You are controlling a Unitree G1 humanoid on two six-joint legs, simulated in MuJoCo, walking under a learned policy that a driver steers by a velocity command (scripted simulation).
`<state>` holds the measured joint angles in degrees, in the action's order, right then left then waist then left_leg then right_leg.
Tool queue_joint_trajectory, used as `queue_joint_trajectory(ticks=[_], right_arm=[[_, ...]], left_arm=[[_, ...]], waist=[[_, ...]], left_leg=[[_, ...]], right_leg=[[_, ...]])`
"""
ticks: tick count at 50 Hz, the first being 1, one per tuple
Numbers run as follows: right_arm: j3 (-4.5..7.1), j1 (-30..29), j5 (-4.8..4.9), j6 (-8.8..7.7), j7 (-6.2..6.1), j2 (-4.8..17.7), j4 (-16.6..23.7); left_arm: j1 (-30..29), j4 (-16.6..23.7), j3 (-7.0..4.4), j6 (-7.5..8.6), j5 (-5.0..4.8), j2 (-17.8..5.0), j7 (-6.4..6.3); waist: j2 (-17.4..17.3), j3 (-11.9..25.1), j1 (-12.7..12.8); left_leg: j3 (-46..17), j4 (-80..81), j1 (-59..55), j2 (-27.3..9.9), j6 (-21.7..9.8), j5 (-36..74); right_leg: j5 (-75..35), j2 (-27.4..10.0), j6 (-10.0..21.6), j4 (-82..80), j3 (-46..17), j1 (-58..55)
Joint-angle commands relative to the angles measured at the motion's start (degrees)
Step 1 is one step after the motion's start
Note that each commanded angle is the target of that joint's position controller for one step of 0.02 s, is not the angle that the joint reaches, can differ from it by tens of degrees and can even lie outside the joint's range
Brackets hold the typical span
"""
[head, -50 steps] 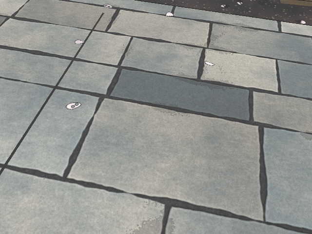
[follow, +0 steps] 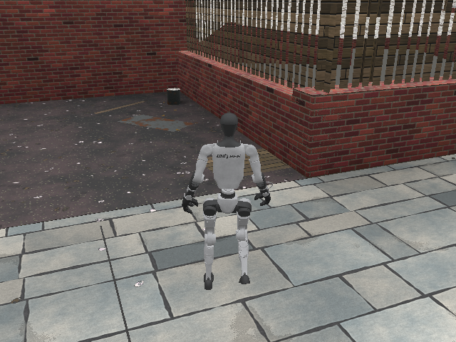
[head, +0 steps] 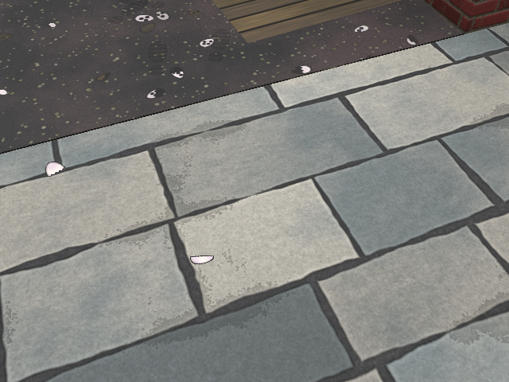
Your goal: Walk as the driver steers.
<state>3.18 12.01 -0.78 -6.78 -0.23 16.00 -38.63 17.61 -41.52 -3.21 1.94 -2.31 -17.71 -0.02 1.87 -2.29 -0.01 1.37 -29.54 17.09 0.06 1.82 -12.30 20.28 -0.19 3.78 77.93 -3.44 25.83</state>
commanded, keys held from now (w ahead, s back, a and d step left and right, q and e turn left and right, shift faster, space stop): w+e+shift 0.10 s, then w+shift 0.30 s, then w+q+shift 0.30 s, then q+shift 0.30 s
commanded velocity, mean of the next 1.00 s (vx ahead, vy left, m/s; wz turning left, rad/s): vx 0.87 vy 0.00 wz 0.06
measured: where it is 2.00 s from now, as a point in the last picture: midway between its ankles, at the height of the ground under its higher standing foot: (326, 219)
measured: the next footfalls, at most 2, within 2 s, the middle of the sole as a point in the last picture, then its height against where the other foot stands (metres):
right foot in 0.34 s outside the picture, level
left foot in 0.80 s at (300, 229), level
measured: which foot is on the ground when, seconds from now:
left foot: down 0.00-0.34, up 0.36-0.78, down 0.80-1.00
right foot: up 0.00-0.32, down 0.34-0.82, up 0.84-1.00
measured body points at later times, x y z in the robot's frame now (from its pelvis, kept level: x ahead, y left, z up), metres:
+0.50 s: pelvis +0.42 -0.09 +0.00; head +0.43 -0.10 +0.45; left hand +0.57 +0.15 -0.11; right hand +0.44 -0.37 -0.12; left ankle +0.38 +0.10 -0.62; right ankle +0.43 -0.15 -0.73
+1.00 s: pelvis +0.83 -0.14 -0.01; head +0.87 -0.14 +0.44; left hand +1.01 +0.13 -0.07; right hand +0.96 -0.40 -0.12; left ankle +0.92 -0.10 -0.73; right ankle +0.85 -0.33 -0.63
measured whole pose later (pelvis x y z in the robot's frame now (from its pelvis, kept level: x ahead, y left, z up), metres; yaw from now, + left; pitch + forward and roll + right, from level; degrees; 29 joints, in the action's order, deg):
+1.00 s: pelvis +0.83 -0.14 -0.01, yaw +9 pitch +0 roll +0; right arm 3.6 16.1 -0.1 -2.3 1.8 17.9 -38.4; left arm 4.5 -34.2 -0.6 5.3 1.1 -15.5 -0.8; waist -1.1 -5.9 -2.3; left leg -3.3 -27.5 22.5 12.1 -8.8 -4.1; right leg 25.5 -0.9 -3.1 73.0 -10.9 33.5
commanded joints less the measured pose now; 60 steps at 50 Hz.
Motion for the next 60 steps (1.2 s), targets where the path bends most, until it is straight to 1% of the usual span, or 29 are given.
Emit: queue_joint_trajectory(ticks=[1,3,5,10,13,15,17,18,19,20,21,22,24,25,29,35,37,39,40,41,42,43,44,45,46,48,51,55,60], right_arm=[[1.35,4.40,0.37,-0.31,0.29,3.03,-0.40],[1.74,3.39,1.32,-0.54,0.49,3.82,-1.64],[2.16,1.66,0.71,-0.67,0.25,5.68,-1.99],[2.46,9.50,0.69,-0.77,0.36,9.23,-5.40],[2.68,12.41,1.29,0.35,0.21,13.01,-7.20],[2.75,13.09,1.09,1.44,-0.51,15.56,-8.11],[2.07,9.46,1.09,2.12,-1.48,15.37,-7.35],[-0.84,17.53,0.17,0.91,-0.52,3.85,-4.93],[-1.39,17.02,2.82,-1.72,-0.14,5.94,-4.89],[-0.24,7.32,5.17,-2.55,-0.26,8.71,-2.39],[-0.98,3.96,5.60,-2.89,-0.44,6.87,-1.02],[-1.08,3.07,4.55,-2.60,-0.54,5.69,-1.86],[-0.58,8.13,4.11,0.03,0.22,4.94,-4.04],[-0.55,9.16,3.97,1.30,0.39,4.18,-4.77],[-0.94,2.01,3.15,2.97,0.34,2.92,-2.75],[-1.42,-9.39,2.96,0.64,3.90,1.84,1.19],[-0.49,-9.06,2.28,0.35,5.32,3.92,2.44],[1.61,4.18,2.38,1.59,5.58,7.64,0.43],[3.60,18.33,2.53,2.92,4.80,11.86,-2.66],[3.62,24.73,2.44,4.04,2.91,12.39,-4.87],[2.84,18.55,-1.43,3.07,2.32,15.03,-2.67],[3.62,14.70,-2.75,2.88,2.31,15.66,1.54],[3.86,10.32,-1.03,3.07,2.32,13.91,4.34],[3.22,5.00,0.76,3.07,2.30,11.81,5.26],[2.61,1.47,1.40,2.90,2.26,10.20,6.44],[2.90,-1.92,0.47,3.17,1.96,10.31,7.56],[3.24,-0.12,1.23,4.26,0.14,10.72,5.74],[3.71,-0.19,2.93,7.93,-2.29,11.02,5.98],[3.41,-1.59,1.92,9.07,-2.66,8.63,7.96]], left_arm=[[-4.26,7.67,-0.33,-0.44,-0.83,-0.76,0.77],[-5.64,9.18,0.13,-1.30,-0.31,0.60,1.09],[-6.99,10.04,0.28,-1.26,0.19,0.21,1.47],[-17.73,12.01,1.03,0.66,0.67,0.46,3.28],[-22.09,13.98,0.25,1.76,0.34,-1.65,4.37],[-16.10,13.91,-1.77,1.43,0.36,-5.52,4.15],[9.54,6.65,-5.44,0.17,0.18,-11.72,2.31],[9.90,4.75,-5.62,0.54,1.03,-16.73,1.80],[12.67,4.93,-4.49,1.57,1.57,-12.55,2.15],[11.10,3.57,-3.56,2.39,2.00,-8.90,2.35],[7.81,2.82,-3.19,3.05,1.95,-8.17,2.35],[3.03,2.82,-2.52,3.68,2.64,-5.95,2.35],[-1.77,2.66,-1.21,4.56,4.15,-0.86,2.58],[-2.22,1.99,-1.10,5.01,3.36,0.06,2.65],[-1.45,-0.30,-1.45,6.39,3.08,-1.59,1.83],[4.54,-3.06,-0.73,6.73,3.21,-4.09,-0.78],[4.68,-2.54,-1.36,4.85,3.59,-7.67,-2.51],[2.10,-1.22,-2.15,2.73,3.59,-10.80,-4.32],[-2.50,0.07,-2.42,2.47,3.77,-11.60,-4.19],[-5.79,0.83,-1.75,3.27,2.29,-7.97,-2.56],[4.69,4.25,1.42,4.74,3.29,3.33,-0.57],[7.23,5.49,1.66,6.07,2.07,-2.40,0.54],[0.17,6.83,0.63,6.32,1.51,-6.94,0.56],[-3.14,8.27,0.48,5.96,1.66,-6.09,0.21],[-3.48,7.97,0.34,4.91,2.47,-6.23,-0.17],[-2.31,7.56,-0.36,2.74,3.24,-7.12,-0.93],[-5.73,8.88,0.61,2.17,4.21,-3.34,-2.16],[-11.25,9.46,0.73,1.34,2.81,-3.16,-2.06],[-13.49,8.87,-0.95,2.47,2.38,-6.10,-1.12]], waist=[[-7.74,0.53,-1.94],[-6.62,-1.79,-0.52],[-5.41,-3.83,0.65],[0.59,-8.74,-3.12],[-3.55,-7.77,-1.89],[-10.30,-0.96,4.07],[-9.99,10.87,17.42],[10.37,16.96,6.90],[7.92,29.88,8.59],[3.75,18.70,9.95],[-0.82,9.99,7.38],[-4.97,5.20,4.48],[-0.81,2.18,-0.62],[-0.45,0.99,-1.44],[-0.67,-5.88,-0.34],[-2.82,-6.86,3.34],[-0.15,-3.83,1.75],[4.51,4.53,-5.77],[5.13,9.56,-13.42],[-6.17,8.85,-15.80],[-26.52,13.63,-3.06],[-14.40,29.75,-4.62],[-2.89,23.85,-4.96],[5.06,12.93,-0.71],[7.33,8.22,1.69],[4.19,3.66,4.07],[1.72,6.86,2.97],[-5.29,13.07,0.46],[-11.69,9.49,-0.11]], left_leg=[[-16.23,16.63,-14.77,-15.26,-8.65,-2.94],[-10.70,18.69,-12.19,-15.88,-9.23,2.29],[-4.37,20.84,-9.85,-15.49,-9.19,6.68],[5.60,26.51,-11.95,-13.98,-8.23,13.50],[8.79,22.17,-20.40,-15.49,-8.33,44.55],[9.16,8.38,-25.79,-17.41,-8.48,72.07],[9.46,-22.01,-8.67,-14.57,-6.29,66.00],[6.45,-47.21,17.19,-3.23,-3.60,-9.20],[-7.70,-55.42,22.06,-0.08,-5.44,-17.69],[-8.73,-55.53,27.24,-2.35,-5.98,-13.53],[-8.55,-51.73,27.74,-4.68,-6.46,-10.04],[-8.64,-47.96,25.60,-6.93,-6.23,-6.71],[-9.93,-45.16,19.65,-9.91,-5.79,-1.34],[-10.11,-43.54,18.98,-10.80,-5.28,-0.73],[-9.49,-33.26,24.84,-9.74,-3.36,11.33],[2.04,-10.67,19.77,-3.05,-5.94,31.54],[8.51,-6.12,16.02,2.76,-6.73,29.14],[10.29,-7.96,1.21,7.44,-7.87,21.76],[4.59,-9.42,-14.24,5.41,-10.31,21.39],[-3.09,-0.59,-22.60,0.29,-12.95,29.70],[-24.75,-9.58,-39.34,-9.63,-21.88,54.61],[-43.11,1.18,-43.29,-17.65,-28.95,35.59],[-42.74,7.87,-34.41,-14.70,-26.40,18.38],[-40.36,11.56,-21.87,-12.75,-24.35,9.15],[-38.59,13.31,-12.00,-11.40,-23.36,10.84],[-30.40,14.27,1.40,-6.81,-21.85,23.44],[-21.62,9.29,6.09,-1.16,-19.07,41.46],[-21.91,5.04,1.44,2.34,-12.39,28.54],[-31.49,0.08,-2.53,1.68,-9.18,11.17]], right_leg=[[-1.88,-8.76,0.25,-0.63,-3.05,18.98],[-4.72,-10.14,-0.07,-2.11,-2.54,21.36],[-10.99,-10.45,-1.03,-6.43,-2.35,21.92],[-24.44,-5.64,1.55,-28.96,3.12,15.79],[-19.27,0.26,4.03,-36.98,9.15,10.15],[-11.34,4.37,6.65,-37.92,10.99,0.85],[-15.43,2.98,9.85,-43.47,5.14,-34.82],[-1.97,-11.52,15.45,-44.27,-23.11,-56.81],[15.89,-17.53,18.92,-55.80,-45.40,-59.40],[12.63,-16.53,15.75,-60.89,-40.73,-51.52],[7.03,-15.87,14.71,-62.34,-33.13,-40.98],[2.43,-14.27,13.14,-63.05,-26.47,-31.33],[-2.36,-11.88,11.07,-65.63,-17.11,-19.94],[-4.70,-11.24,10.29,-67.01,-13.18,-16.85],[-19.02,-7.91,5.30,-71.63,2.28,-11.45],[-39.43,-6.56,-2.64,-72.69,13.86,-19.83],[-66.22,-6.96,-5.28,-62.18,15.56,-27.86],[-86.45,-9.18,-6.94,-42.89,14.63,-28.05],[-84.68,-9.74,-7.13,-26.67,12.91,-20.37],[-34.48,-0.62,-8.30,-0.88,13.86,-11.80],[19.17,7.75,-10.03,22.06,3.21,13.10],[14.92,7.33,-7.46,24.92,-7.51,14.61],[9.97,4.92,-4.59,16.93,-7.86,13.80],[7.86,2.81,-4.02,10.45,-6.43,15.24],[6.89,1.30,-4.69,5.99,-6.04,12.79],[6.03,-0.85,-6.82,-2.49,-5.49,6.77],[-0.07,1.07,-9.71,-18.85,-2.86,2.58],[-13.99,4.99,-10.63,-34.08,-3.78,-0.24],[-16.44,4.64,-8.84,-50.52,-7.67,-4.55]])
